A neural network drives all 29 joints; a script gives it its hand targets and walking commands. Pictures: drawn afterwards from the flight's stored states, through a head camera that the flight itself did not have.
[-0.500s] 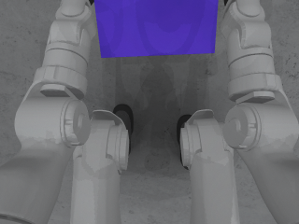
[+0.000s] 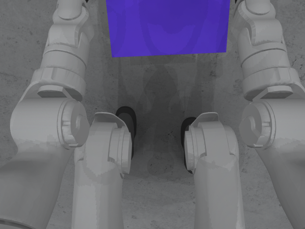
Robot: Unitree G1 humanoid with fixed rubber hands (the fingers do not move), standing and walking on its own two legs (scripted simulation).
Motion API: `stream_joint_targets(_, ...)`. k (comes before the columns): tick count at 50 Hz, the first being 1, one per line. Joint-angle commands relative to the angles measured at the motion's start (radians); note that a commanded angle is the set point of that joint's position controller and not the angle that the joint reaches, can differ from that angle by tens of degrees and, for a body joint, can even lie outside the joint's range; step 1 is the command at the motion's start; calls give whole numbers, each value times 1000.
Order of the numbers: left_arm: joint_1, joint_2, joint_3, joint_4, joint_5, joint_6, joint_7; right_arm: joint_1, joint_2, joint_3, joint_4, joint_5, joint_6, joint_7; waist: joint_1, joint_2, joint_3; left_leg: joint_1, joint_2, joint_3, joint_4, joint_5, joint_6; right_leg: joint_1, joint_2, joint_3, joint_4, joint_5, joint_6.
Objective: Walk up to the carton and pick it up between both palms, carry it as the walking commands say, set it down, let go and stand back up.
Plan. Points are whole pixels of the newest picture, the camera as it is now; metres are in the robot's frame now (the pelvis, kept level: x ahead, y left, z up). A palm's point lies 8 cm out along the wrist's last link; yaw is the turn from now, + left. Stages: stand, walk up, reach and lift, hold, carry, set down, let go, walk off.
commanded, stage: set down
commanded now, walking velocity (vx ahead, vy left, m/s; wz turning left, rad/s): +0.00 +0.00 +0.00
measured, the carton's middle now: (164, 5) +0.53 +0.01 -0.26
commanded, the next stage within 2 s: let go in 1.58 s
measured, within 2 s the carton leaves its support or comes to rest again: neither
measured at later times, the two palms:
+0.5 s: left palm out of the picture +0.54 +0.20 -0.16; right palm out of the picture +0.56 -0.15 -0.16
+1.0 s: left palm out of the picture +0.54 +0.20 -0.02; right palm out of the picture +0.57 -0.15 -0.01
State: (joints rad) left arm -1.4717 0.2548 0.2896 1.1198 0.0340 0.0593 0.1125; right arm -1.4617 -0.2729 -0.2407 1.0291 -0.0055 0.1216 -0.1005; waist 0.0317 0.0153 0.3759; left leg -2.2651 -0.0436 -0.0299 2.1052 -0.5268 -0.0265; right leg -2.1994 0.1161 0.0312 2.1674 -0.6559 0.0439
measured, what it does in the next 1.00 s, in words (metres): rises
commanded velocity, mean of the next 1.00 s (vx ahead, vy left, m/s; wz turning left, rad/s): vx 0.00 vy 0.00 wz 0.00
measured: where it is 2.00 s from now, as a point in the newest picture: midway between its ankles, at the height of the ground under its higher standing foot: (159, 149)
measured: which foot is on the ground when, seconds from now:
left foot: down 0.00-1.00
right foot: down 0.00-1.00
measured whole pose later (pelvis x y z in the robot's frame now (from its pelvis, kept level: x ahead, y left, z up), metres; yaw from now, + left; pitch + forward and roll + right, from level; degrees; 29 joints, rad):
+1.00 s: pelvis -0.02 +0.00 +0.11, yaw +0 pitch +30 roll -1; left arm -1.45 0.35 0.22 0.73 -0.14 0.33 0.15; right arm -1.53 -0.37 -0.14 0.79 0.15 0.33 -0.16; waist 0.04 0.02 0.52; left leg -1.84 -0.03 -0.05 1.79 -0.47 -0.03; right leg -1.78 0.10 0.03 1.84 -0.58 0.03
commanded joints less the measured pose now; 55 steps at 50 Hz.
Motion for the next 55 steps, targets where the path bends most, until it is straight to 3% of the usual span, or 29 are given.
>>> stream_joint_targets(1,-268,243,33,-63,-71,-42,20,-363,-159,139,-47,119,-66,-11,112,-116,-1103,711,1,53,-39,442,10,365,-36,-27,-149,376,23)
stream_joint_targets(7,-306,256,-14,-68,-134,-38,2,-384,-228,127,-22,127,-64,-4,63,-75,-1086,700,14,42,-35,409,7,311,-55,-41,-139,335,14)
stream_joint_targets(13,-311,290,-16,-70,-130,-37,-8,-388,-247,123,-14,127,-61,5,56,-64,-1096,704,18,39,-36,396,5,305,-60,-46,-141,324,12)
stream_joint_targets(16,-320,308,-25,-157,-144,-38,-2,-400,-249,142,-92,153,-60,1,63,-64,-1267,791,14,45,-44,458,4,388,-56,-55,-153,384,13)
stream_joint_targets(21,-328,324,-82,-346,-205,-1,23,-428,-266,193,-325,218,-31,-32,62,-61,-1713,1045,-2,69,-73,576,8,621,-36,-89,-188,495,11)
stream_joint_targets(23,-330,322,-97,-306,-209,47,29,-446,-266,199,-297,228,7,-43,60,-61,-1721,1042,-2,83,-109,458,11,645,-40,-105,-218,386,7)
stream_joint_targets(25,-345,322,-93,-342,-207,92,36,-476,-282,192,-329,229,46,-49,62,-60,-1764,1050,-4,96,-148,359,6,723,-42,-113,-244,306,5)
stream_joint_targets(27,-359,321,-100,-363,-215,127,43,-496,-303,178,-345,224,79,-58,51,-59,-1779,1063,-5,101,-180,310,4,779,-41,-120,-263,273,1)
stream_joint_targets(30,-385,337,-99,-495,-220,150,58,-501,-317,161,-465,217,106,-69,51,-69,-1861,1119,-18,106,-202,352,12,852,-35,-123,-286,330,-1)
stream_joint_targets(36,-329,294,-74,-413,-163,196,51,-415,-264,128,-322,159,158,-57,46,-55,-1697,1046,-24,99,-310,217,10,804,-34,-108,-391,206,-18)
stream_joint_targets(41,-278,274,-53,-454,-142,195,45,-362,-271,90,-346,132,152,-49,39,-32,-1794,1131,-39,89,-372,338,4,857,-14,-106,-451,315,-20)
stream_joint_targets(46,-267,302,-46,-585,-155,223,47,-358,-304,78,-499,145,171,-58,36,-26,-2032,1293,-50,88,-431,460,7,985,2,-110,-521,416,-19)
stream_joint_targets(55,-230,302,-53,-635,-144,294,26,-308,-288,66,-499,126,241,-50,24,-23,-2020,1382,-51,88,-603,426,-2,1108,-1,-99,-697,391,-16)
